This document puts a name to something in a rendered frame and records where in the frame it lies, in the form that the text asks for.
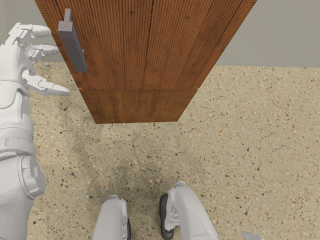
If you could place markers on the robot left shin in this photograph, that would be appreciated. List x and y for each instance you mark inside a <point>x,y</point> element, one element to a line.
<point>124,228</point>

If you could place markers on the cupboard door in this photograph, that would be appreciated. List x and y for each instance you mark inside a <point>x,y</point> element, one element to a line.
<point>148,44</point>

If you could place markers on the robot left thigh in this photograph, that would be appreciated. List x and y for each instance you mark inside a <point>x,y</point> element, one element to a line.
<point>112,216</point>

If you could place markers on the handle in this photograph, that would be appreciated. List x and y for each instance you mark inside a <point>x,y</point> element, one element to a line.
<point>71,42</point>

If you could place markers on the robot left upper arm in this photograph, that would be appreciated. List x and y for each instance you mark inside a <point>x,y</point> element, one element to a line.
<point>21,182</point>

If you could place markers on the robot left hand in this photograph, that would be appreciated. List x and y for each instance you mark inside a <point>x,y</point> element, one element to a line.
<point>14,61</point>

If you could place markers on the left robot forearm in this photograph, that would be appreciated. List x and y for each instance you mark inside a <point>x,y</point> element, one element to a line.
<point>16,125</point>

